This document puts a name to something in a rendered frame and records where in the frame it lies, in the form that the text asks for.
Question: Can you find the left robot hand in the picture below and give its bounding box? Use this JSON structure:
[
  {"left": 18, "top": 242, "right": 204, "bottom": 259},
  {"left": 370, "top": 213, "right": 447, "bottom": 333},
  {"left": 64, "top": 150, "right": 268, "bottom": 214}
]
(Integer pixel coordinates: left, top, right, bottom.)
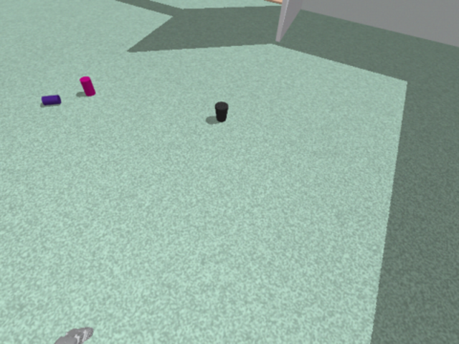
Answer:
[{"left": 54, "top": 327, "right": 93, "bottom": 344}]

